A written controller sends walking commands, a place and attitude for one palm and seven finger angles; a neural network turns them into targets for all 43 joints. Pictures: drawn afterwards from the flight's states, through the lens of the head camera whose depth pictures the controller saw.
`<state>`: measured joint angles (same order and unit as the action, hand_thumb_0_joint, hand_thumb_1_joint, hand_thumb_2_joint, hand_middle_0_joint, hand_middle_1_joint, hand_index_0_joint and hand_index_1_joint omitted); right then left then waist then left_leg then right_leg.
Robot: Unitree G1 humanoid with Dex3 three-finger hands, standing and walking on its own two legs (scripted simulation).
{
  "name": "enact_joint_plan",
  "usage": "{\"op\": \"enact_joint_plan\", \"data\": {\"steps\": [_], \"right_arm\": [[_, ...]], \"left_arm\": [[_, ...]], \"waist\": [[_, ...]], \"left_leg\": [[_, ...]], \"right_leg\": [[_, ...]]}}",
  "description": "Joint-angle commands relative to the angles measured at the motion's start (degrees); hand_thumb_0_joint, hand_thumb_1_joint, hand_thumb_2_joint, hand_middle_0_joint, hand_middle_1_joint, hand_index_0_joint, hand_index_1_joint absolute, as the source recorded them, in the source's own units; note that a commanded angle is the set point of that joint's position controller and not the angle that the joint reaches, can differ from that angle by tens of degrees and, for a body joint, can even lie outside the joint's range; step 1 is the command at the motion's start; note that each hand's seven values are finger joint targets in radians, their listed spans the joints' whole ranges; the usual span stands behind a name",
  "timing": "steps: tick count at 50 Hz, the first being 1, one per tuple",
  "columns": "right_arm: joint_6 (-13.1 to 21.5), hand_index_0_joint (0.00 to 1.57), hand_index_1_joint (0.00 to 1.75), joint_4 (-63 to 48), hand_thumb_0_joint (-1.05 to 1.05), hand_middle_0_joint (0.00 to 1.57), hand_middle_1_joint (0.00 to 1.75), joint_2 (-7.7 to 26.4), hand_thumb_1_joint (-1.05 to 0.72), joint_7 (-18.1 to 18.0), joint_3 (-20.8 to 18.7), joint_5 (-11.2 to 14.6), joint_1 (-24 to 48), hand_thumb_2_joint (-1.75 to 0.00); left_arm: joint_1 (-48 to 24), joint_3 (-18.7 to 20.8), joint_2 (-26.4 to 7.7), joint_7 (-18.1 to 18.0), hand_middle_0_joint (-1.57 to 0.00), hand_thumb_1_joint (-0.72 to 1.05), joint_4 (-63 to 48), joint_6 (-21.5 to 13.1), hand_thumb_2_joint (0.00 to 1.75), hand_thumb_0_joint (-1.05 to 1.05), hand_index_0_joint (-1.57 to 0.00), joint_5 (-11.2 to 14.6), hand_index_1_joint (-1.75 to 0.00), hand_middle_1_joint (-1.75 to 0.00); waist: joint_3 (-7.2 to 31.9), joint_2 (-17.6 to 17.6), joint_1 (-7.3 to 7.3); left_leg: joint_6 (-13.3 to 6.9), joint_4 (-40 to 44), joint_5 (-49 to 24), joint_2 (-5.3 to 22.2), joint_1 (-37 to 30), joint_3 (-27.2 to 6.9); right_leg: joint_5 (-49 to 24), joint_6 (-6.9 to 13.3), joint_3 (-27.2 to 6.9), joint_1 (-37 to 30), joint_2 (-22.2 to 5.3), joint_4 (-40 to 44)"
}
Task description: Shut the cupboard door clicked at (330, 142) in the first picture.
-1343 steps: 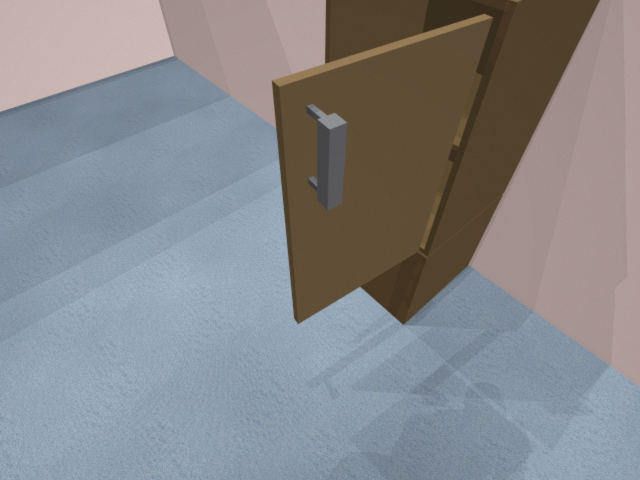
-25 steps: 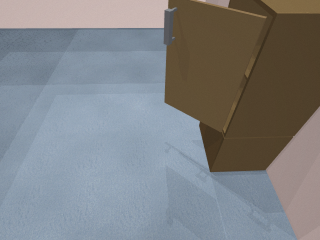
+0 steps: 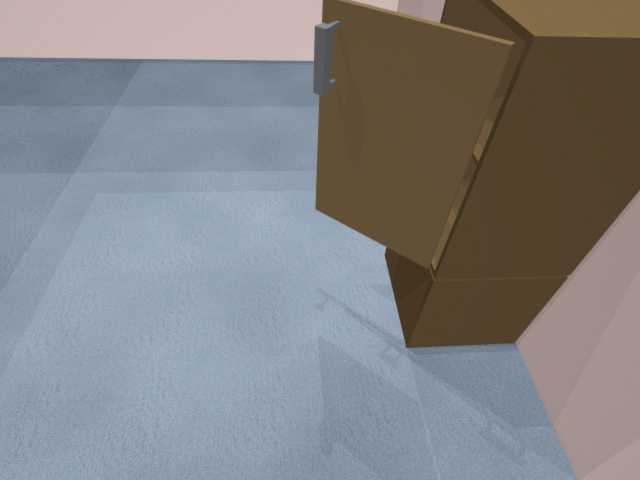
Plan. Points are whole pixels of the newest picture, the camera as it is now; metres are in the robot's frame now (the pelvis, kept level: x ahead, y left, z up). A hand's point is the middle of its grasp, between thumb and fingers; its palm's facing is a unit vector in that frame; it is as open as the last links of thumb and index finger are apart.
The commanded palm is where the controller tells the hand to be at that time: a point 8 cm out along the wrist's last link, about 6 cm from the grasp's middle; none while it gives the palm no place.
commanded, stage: look to check the result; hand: left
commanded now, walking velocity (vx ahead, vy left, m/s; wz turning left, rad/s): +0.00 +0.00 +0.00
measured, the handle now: (328, 58) +0.91 +0.02 +0.14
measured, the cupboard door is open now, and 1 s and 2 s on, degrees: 50 50 50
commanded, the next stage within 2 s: walk to a spot facing it in 0.46 s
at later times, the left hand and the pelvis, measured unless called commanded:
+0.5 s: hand out of the picture -0.03 +0.15 -0.18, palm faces +0.04 -0.99 -0.15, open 7.3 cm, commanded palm none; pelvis +0.02 +0.00 +0.00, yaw +0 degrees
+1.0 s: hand out of the picture +0.02 +0.21 -0.21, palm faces +0.20 -0.96 -0.20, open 7.3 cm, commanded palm none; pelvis +0.01 +0.02 -0.02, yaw +10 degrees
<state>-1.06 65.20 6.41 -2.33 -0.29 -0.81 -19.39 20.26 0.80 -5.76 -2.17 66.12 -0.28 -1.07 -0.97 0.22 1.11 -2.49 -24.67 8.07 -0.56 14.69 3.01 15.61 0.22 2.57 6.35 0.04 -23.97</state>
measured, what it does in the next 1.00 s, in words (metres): stands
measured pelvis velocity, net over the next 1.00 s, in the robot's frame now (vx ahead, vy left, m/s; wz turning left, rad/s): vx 0.01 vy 0.02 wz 0.18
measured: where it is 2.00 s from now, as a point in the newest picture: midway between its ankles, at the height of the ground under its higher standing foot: outside the picture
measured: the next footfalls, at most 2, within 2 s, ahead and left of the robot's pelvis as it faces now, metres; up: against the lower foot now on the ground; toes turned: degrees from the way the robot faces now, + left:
right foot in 1.44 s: +0.07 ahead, -0.14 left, +0.00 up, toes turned +31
left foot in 1.88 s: -0.07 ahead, +0.08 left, +0.00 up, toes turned +49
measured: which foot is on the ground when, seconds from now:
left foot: down 0.00-1.00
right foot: down 0.00-0.92, up 0.94-1.00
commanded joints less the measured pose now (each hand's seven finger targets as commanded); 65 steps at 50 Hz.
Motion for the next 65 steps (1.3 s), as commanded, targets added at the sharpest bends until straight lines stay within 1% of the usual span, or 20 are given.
{"op": "enact_joint_plan", "data": {"steps": [1,22,27,32,36,39,41,43,44,45,46,47,48,49,51,52,55,58,62,65], "right_arm": [[0.7,0.20,0.30,-0.8,0.00,0.20,0.30,4.8,-0.90,-0.2,-0.7,0.0,-3.4,-0.90],[1.2,0.20,0.30,-0.9,0.00,0.20,0.30,6.3,-0.90,-0.4,-0.6,0.3,-1.6,-0.90],[1.1,0.20,0.30,-0.8,0.00,0.20,0.30,6.3,-0.90,-0.3,-0.5,0.3,-1.0,-0.90],[0.8,0.20,0.30,-1.6,0.00,0.20,0.30,6.4,-0.90,-0.1,-0.8,0.2,-0.4,-0.90],[0.2,0.20,0.30,-3.6,0.00,0.20,0.30,7.1,-0.90,0.2,-1.7,0.0,1.2,-0.90],[-0.3,0.20,0.30,-5.6,0.00,0.20,0.30,6.9,-0.90,0.8,-2.4,-0.2,1.5,-0.90],[-0.7,0.20,0.30,-7.3,0.00,0.20,0.30,6.9,-0.90,1.1,-2.9,-0.4,3.0,-0.90],[-0.9,0.20,0.30,-9.1,0.00,0.20,0.30,7.3,-0.90,1.6,-3.3,-0.2,3.7,-0.90],[-0.8,0.20,0.30,-9.5,0.00,0.20,0.30,8.1,-0.90,1.8,-3.4,-0.3,2.7,-0.90],[-0.5,0.20,0.30,-9.8,0.00,0.20,0.30,10.6,-0.90,1.7,-3.7,-0.6,0.4,-0.90],[-0.3,0.20,0.30,-9.8,0.00,0.20,0.30,14.4,-0.90,1.2,-4.2,-1.4,-2.1,-0.90],[-0.5,0.20,0.30,-8.8,0.00,0.20,0.30,16.2,-0.90,0.5,-4.4,-1.3,-4.0,-0.90],[-0.6,0.20,0.30,-9.7,0.00,0.20,0.30,16.8,-0.90,0.3,-4.8,-1.3,-2.7,-0.90],[-0.6,0.20,0.30,-10.9,0.00,0.20,0.30,16.7,-0.90,0.3,-4.7,-1.2,0.1,-0.90],[0.0,0.20,0.30,-12.2,0.00,0.20,0.30,15.4,-0.90,0.2,-4.6,-1.2,2.9,-0.90],[0.3,0.20,0.30,-12.5,0.00,0.20,0.30,15.7,-0.90,0.2,-4.6,-1.0,3.1,-0.90],[0.3,0.20,0.30,-13.2,0.00,0.20,0.30,16.2,-0.90,0.3,-5.1,-0.9,3.3,-0.90],[-0.1,0.20,0.30,-13.9,0.00,0.20,0.30,17.3,-0.90,0.7,-5.7,-0.9,3.2,-0.90],[-0.6,0.20,0.30,-14.8,0.00,0.20,0.30,18.2,-0.90,1.2,-6.3,-0.9,2.9,-0.90],[-1.3,0.20,0.30,-15.8,0.00,0.20,0.30,19.0,-0.90,1.4,-6.7,-1.2,4.4,-0.90]], "left_arm": [[5.7,0.5,-4.7,-0.5,-0.20,0.90,0.3,-0.3,0.90,0.00,-0.20,0.4,-0.30,-0.30],[5.8,0.5,-5.6,-0.5,-0.20,0.90,0.7,-0.4,0.90,0.00,-0.20,0.3,-0.30,-0.30],[5.6,0.4,-5.7,-0.5,-0.20,0.90,0.6,-0.4,0.90,0.00,-0.20,0.3,-0.30,-0.30],[5.0,1.1,-6.6,-0.6,-0.20,0.90,-0.1,-0.1,0.90,0.00,-0.20,0.3,-0.30,-0.30],[3.6,2.8,-8.3,-0.7,-0.20,0.90,-2.6,0.5,0.90,0.00,-0.20,0.2,-0.30,-0.30],[1.2,4.1,-10.4,-0.8,-0.20,0.90,-5.2,0.6,0.90,0.00,-0.20,-0.1,-0.30,-0.30],[-1.2,4.5,-11.2,-0.8,-0.20,0.90,-7.1,0.6,0.90,0.00,-0.20,-0.4,-0.30,-0.30],[-3.5,4.9,-12.3,-0.8,-0.20,0.90,-8.8,0.9,0.90,0.00,-0.20,-0.6,-0.30,-0.30],[-4.1,5.1,-12.6,-0.7,-0.20,0.90,-9.6,1.1,0.90,0.00,-0.20,-0.6,-0.30,-0.30],[-3.7,5.2,-12.1,-0.6,-0.20,0.90,-10.5,1.5,0.90,0.00,-0.20,-0.2,-0.30,-0.30],[-3.6,5.0,-10.3,-0.6,-0.20,0.90,-11.8,2.0,0.90,0.00,-0.20,0.5,-0.30,-0.30],[-6.8,4.7,-11.6,-0.9,-0.20,0.90,-13.0,2.6,0.90,0.00,-0.20,-0.1,-0.30,-0.30],[-7.6,5.0,-11.3,-0.6,-0.20,0.90,-13.5,2.7,0.90,0.00,-0.20,-0.2,-0.30,-0.30],[-8.0,5.1,-11.4,-0.3,-0.20,0.90,-13.8,2.5,0.90,0.00,-0.20,-0.4,-0.30,-0.30],[-8.5,5.3,-11.3,0.4,-0.20,0.90,-14.2,2.0,0.90,0.00,-0.20,-0.7,-0.30,-0.30],[-8.4,5.3,-12.0,0.7,-0.20,0.90,-14.4,1.8,0.90,0.00,-0.20,-0.8,-0.30,-0.30],[-8.7,5.3,-12.4,0.9,-0.20,0.90,-15.6,2.0,0.90,0.00,-0.20,-0.8,-0.30,-0.30],[-9.4,5.2,-13.2,1.0,-0.20,0.90,-17.2,2.1,0.90,0.00,-0.20,-1.0,-0.30,-0.30],[-11.1,4.9,-14.7,1.0,-0.20,0.90,-18.9,2.3,0.90,0.00,-0.20,-1.0,-0.30,-0.30],[-10.7,4.7,-14.9,0.8,-0.20,0.90,-19.5,2.5,0.90,0.00,-0.20,-0.7,-0.30,-0.30]], "waist": [[-6.2,-0.9,-0.23],[-4.0,0.2,-0.49],[-5.0,-0.8,-0.55],[-5.4,-0.5,-0.75],[-4.8,1.3,-0.95],[-3.5,5.7,-0.66],[-4.2,7.0,-0.33],[-5.3,6.5,0.23],[-4.6,3.5,0.74],[-3.7,-5.1,1.48],[-1.5,-19.3,2.32],[0.0,-16.4,3.33],[2.0,-9.8,2.49],[1.6,-6.8,1.29],[1.0,-4.6,0.31],[2.2,-4.1,0.07],[4.3,-4.9,0.31],[5.7,-6.8,0.69],[5.5,-9.8,1.46],[4.4,-10.9,1.16]], "left_leg": [[0.3,5.8,4.5,5.4,-2.8,-8.0],[-0.2,5.4,-2.5,6.2,-5.3,-8.0],[0.0,5.4,-2.2,6.0,-5.2,-7.6],[0.0,3.1,-4.0,5.3,-2.2,-8.3],[-0.1,-2.8,-3.5,3.7,3.7,-8.7],[1.0,-12.4,-2.7,1.9,7.3,-5.5],[1.9,-19.5,6.3,2.1,9.0,-3.5],[2.1,-17.9,9.3,3.7,8.1,-2.4],[1.4,-13.2,2.5,4.7,4.9,-3.8],[-1.9,-5.1,-12.5,9.1,1.9,-13.2],[-7.4,4.6,-20.5,17.2,-2.0,-33.8],[-7.1,10.1,-11.4,19.1,-2.2,-40.0],[-6.0,11.3,0.8,19.1,-2.3,-40.0],[-5.4,11.7,9.2,17.1,-0.7,-36.7],[-5.3,11.8,9.8,13.2,0.1,-31.0],[-4.7,11.9,8.2,12.0,-1.4,-30.2],[-4.5,11.1,3.9,10.4,-5.3,-28.6],[-4.3,10.9,4.6,9.0,-7.3,-28.9],[-4.4,10.7,7.5,7.6,-6.9,-31.8],[-5.1,11.0,10.9,7.6,-2.6,-34.2]], "right_leg": [[2.8,2.4,-5.9,9.2,-5.0,7.2],[-2.4,1.8,-5.1,6.0,-5.0,6.8],[-2.2,1.8,-5.2,6.1,-5.2,7.4],[-2.5,1.7,-3.7,4.7,-6.1,5.0],[-2.4,3.4,-3.5,3.6,-9.2,2.5],[-6.5,6.6,-5.1,2.7,-15.2,2.1],[-12.1,8.7,-4.8,3.8,-18.9,1.3],[-17.2,8.4,-1.7,5.1,-20.2,-2.4],[-15.8,6.1,1.4,6.8,-18.3,-6.9],[-8.1,1.6,6.1,10.6,-12.5,-16.2],[16.6,-2.1,6.9,16.9,-3.1,-29.4],[22.7,-1.3,-0.8,19.1,-2.0,-38.3],[18.6,-1.3,-4.4,21.5,-2.8,-41.9],[13.7,-1.7,-5.7,22.3,-3.2,-42.2],[7.6,-2.7,-5.5,22.6,-3.0,-40.5],[6.2,-3.0,-5.5,22.8,-2.8,-39.6],[5.5,-4.2,-5.2,23.3,-1.9,-35.8],[6.0,-4.7,-4.8,22.9,-0.7,-32.6],[7.3,-4.7,-5.2,21.8,0.6,-28.3],[9.2,-4.0,-5.0,18.1,1.6,-24.1]]}}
